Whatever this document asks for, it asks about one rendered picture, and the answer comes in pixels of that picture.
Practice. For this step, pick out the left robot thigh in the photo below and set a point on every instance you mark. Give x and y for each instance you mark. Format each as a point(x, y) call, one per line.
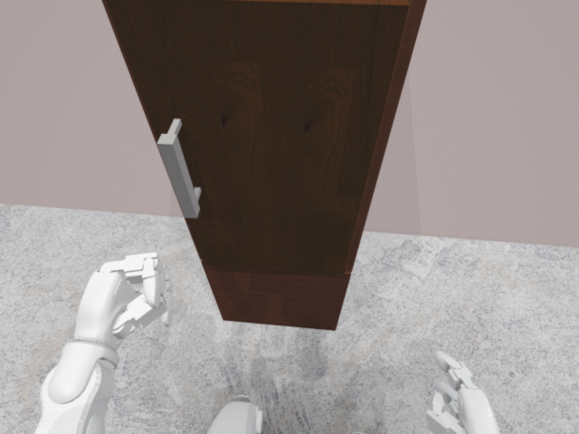
point(237, 417)

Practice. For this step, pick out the left robot hand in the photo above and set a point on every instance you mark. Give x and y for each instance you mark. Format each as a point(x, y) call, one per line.
point(100, 317)

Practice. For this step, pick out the left robot forearm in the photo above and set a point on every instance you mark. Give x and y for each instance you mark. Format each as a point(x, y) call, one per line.
point(76, 392)

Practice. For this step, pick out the right robot hand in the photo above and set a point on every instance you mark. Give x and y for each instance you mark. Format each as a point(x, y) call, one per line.
point(470, 410)

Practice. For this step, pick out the handle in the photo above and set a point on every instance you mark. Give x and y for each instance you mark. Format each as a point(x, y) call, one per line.
point(172, 155)

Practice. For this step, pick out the cupboard door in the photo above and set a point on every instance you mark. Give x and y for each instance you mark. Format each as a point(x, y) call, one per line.
point(281, 102)

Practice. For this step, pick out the robot left shin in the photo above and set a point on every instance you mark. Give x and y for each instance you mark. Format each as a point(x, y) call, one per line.
point(242, 398)

